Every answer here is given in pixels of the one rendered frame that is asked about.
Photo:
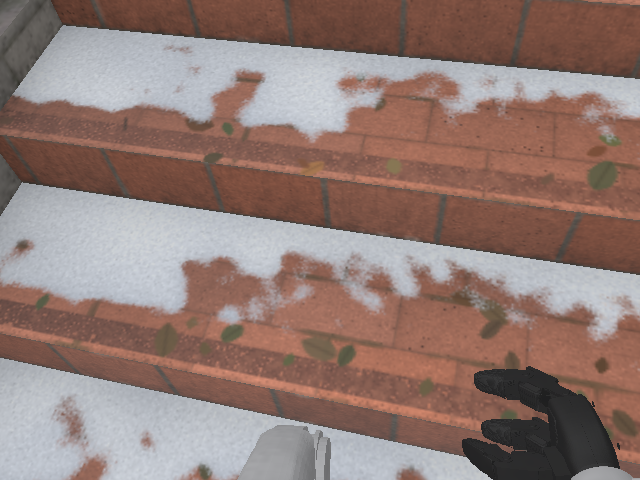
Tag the right robot hand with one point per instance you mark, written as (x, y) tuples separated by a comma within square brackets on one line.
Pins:
[(574, 439)]

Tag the robot left thigh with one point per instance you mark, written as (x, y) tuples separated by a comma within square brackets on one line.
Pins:
[(288, 452)]

